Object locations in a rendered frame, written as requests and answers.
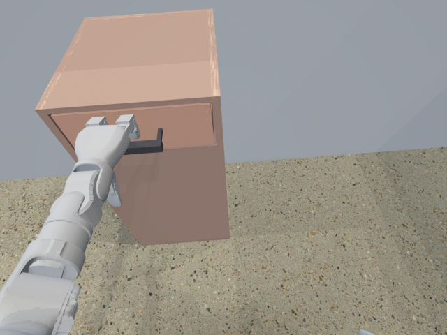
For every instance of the handle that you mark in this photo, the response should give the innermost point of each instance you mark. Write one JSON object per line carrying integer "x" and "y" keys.
{"x": 146, "y": 146}

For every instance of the robot left upper arm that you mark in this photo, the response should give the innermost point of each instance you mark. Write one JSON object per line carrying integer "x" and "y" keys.
{"x": 39, "y": 305}

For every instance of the cabinet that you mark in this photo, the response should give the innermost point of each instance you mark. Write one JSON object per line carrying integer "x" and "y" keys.
{"x": 148, "y": 60}

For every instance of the left robot forearm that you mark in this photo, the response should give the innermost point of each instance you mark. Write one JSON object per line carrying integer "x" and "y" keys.
{"x": 59, "y": 249}

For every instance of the drawer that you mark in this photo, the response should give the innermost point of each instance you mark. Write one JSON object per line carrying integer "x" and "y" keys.
{"x": 183, "y": 125}

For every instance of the robot left hand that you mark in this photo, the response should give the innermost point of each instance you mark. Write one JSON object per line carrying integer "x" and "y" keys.
{"x": 107, "y": 143}

